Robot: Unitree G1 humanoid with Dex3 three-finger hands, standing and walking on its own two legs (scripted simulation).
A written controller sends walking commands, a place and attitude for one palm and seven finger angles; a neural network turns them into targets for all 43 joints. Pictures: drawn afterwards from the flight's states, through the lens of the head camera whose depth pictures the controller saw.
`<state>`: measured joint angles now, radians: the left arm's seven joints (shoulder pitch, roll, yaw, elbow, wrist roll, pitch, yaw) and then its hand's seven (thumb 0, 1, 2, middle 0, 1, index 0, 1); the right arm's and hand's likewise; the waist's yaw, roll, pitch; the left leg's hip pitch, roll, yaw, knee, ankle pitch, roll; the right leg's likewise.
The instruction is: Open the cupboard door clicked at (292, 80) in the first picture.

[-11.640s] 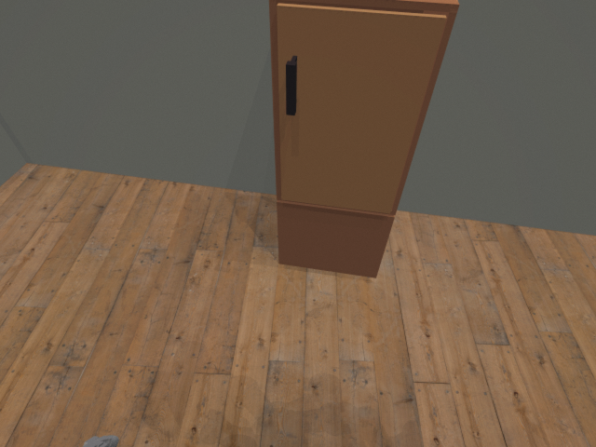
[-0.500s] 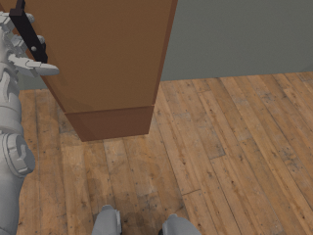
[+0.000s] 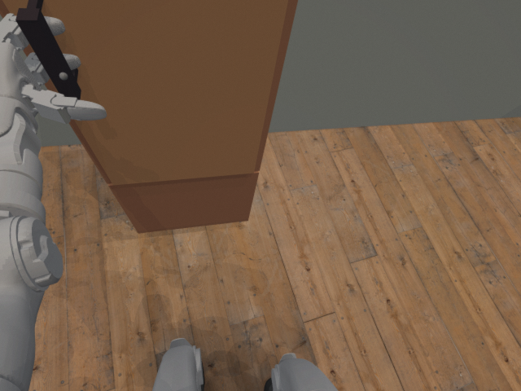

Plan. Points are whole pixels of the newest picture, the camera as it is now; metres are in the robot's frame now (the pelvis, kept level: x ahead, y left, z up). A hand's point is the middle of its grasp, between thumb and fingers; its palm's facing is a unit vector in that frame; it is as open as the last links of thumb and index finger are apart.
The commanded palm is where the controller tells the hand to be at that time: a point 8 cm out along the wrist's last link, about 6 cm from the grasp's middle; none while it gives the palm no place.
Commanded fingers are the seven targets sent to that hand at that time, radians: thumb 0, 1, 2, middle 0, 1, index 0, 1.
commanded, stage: close the thumb around the handle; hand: left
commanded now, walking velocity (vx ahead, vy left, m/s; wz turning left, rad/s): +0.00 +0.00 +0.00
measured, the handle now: (55, 50) +0.58 +0.25 +0.12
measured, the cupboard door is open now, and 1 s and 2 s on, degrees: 0 1 50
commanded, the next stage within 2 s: pull the door open along its arc in 0.72 s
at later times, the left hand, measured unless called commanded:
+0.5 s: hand (72, 74) +0.54 +0.22 +0.12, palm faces +0.10 -1.00 +0.00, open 7.8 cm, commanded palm +0.52 +0.26 +0.11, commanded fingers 0.00 0.90 0.90 -0.40 -1.35 -0.40 -1.35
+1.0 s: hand (75, 77) +0.54 +0.22 +0.11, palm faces +0.09 -1.00 +0.00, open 5.4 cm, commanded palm +0.49 +0.26 +0.11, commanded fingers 0.00 0.90 0.90 -0.40 -1.35 -0.40 -1.35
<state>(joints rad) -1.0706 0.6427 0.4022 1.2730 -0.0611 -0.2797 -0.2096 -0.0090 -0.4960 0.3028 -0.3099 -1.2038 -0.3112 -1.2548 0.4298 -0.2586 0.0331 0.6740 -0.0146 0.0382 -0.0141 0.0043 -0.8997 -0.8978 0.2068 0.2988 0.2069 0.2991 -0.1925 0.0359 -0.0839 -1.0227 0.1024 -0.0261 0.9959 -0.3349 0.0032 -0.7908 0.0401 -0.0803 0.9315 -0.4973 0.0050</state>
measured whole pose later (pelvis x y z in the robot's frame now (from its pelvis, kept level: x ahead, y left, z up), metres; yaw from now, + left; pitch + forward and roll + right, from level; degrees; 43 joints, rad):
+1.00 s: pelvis +0.01 +0.00 +0.01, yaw -1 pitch +20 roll -5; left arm -0.95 0.60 0.45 1.18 -0.07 -0.29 -0.22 0.02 0.77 0.82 -0.40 -1.35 -0.40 -1.35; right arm 0.43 -0.26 0.02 0.64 -0.01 0.07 -0.01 0.00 -0.90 -0.90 0.21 0.30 0.21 0.30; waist -0.19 0.04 -0.10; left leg -0.97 0.11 0.01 0.97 -0.35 0.00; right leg -0.75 0.04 -0.04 0.91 -0.50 0.01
